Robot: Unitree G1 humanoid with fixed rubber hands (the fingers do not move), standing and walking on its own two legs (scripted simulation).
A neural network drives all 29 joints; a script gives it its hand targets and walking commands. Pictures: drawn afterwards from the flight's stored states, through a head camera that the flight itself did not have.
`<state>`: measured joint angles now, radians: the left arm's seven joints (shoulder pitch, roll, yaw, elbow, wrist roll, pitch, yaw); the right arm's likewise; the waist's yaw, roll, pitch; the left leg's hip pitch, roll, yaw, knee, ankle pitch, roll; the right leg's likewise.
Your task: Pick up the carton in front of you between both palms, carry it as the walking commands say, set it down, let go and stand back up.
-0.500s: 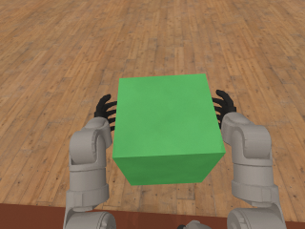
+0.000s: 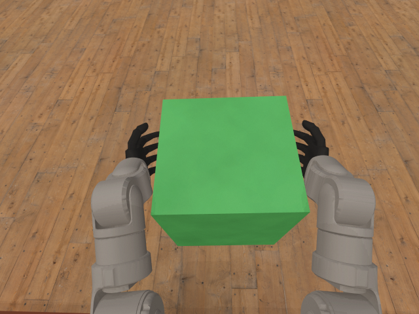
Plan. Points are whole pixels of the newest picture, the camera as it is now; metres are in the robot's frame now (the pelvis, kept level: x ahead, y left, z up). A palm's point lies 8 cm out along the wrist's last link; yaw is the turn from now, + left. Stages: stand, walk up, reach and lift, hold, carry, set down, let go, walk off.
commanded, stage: carry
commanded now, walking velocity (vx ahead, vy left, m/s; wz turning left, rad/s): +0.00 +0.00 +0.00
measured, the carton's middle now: (224, 180) +0.36 +0.00 +0.04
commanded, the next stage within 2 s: none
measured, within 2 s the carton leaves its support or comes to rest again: neither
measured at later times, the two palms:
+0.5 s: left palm (127, 163) +0.35 +0.17 +0.11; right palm (308, 160) +0.35 -0.13 +0.12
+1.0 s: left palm (123, 184) +0.30 +0.16 +0.13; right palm (322, 181) +0.30 -0.14 +0.13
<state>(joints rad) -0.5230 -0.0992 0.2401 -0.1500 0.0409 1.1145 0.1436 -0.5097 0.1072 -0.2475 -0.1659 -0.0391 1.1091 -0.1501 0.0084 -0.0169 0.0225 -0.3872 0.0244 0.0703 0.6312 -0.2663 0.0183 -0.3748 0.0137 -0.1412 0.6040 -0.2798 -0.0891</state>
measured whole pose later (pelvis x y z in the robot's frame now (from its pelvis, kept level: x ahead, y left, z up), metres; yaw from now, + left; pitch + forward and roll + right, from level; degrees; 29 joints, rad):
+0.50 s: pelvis +0.01 +0.01 +0.00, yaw +0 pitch +5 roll +0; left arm -0.54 -0.07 0.23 -0.01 0.05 1.13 0.14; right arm -0.52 0.09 -0.25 -0.04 -0.06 1.13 -0.15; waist 0.01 -0.01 -0.08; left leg -0.31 0.02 0.10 0.55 -0.33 0.02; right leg -0.31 0.01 -0.12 0.54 -0.33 -0.06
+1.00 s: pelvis -0.03 +0.01 +0.00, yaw +0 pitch +3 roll +0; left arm -0.53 -0.07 0.24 0.08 0.06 1.15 0.14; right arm -0.54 0.08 -0.25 0.07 -0.07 1.15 -0.15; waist 0.00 0.00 -0.13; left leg -0.29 0.03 0.10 0.48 -0.24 0.01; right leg -0.29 0.01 -0.13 0.47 -0.24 -0.07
